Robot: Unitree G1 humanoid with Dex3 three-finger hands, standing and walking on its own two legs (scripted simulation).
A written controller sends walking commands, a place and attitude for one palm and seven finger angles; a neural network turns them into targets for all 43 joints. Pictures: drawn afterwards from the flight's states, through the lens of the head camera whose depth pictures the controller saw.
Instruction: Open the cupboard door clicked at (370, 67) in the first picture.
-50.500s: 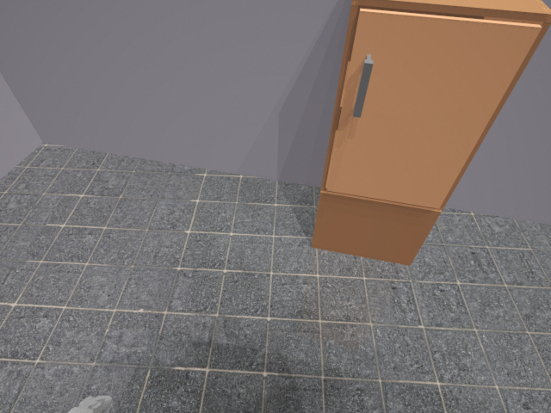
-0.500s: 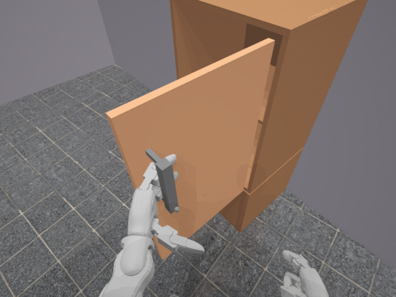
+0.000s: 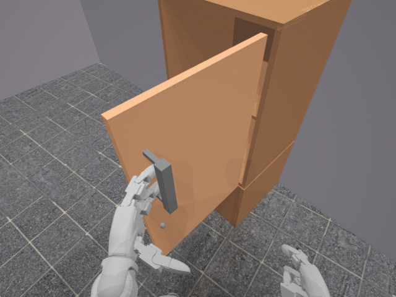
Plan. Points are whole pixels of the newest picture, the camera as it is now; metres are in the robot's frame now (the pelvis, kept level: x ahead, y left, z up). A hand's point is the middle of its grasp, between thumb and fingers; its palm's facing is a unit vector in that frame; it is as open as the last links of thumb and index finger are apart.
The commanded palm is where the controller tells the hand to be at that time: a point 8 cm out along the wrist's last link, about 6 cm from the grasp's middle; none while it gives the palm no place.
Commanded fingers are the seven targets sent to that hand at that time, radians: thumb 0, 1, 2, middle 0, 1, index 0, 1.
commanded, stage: slide the hand sideways off the handle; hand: left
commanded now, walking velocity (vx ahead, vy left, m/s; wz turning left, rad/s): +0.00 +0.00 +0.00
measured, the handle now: (160, 182) +0.31 +0.09 +0.09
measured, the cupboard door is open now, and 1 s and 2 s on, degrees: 90 90 90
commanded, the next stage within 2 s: draw the hand back to the body in 0.56 s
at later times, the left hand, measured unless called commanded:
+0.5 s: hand (132, 250) +0.19 +0.12 +0.08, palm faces +0.07 -1.00 -0.03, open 16.2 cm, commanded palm +0.15 +0.18 +0.09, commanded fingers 0.00 -0.50 0.30 -0.15 -0.30 -0.15 -0.30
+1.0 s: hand (100, 246) +0.18 +0.16 +0.11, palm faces +0.07 -1.00 -0.05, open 16.3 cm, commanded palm +0.15 +0.22 +0.13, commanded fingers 0.00 -0.50 0.30 -0.15 -0.30 -0.15 -0.30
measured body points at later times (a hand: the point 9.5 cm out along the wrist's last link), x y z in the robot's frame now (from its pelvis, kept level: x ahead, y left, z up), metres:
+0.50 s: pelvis +0.02 -0.02 -0.01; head +0.03 -0.04 +0.44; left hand +0.18 +0.17 +0.09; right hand +0.21 -0.24 -0.08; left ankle +0.05 +0.09 -0.69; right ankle -0.02 -0.09 -0.69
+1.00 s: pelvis +0.01 +0.00 +0.00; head +0.00 -0.02 +0.45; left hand +0.17 +0.22 +0.12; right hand +0.20 -0.22 -0.07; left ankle +0.05 +0.09 -0.69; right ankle -0.02 -0.09 -0.69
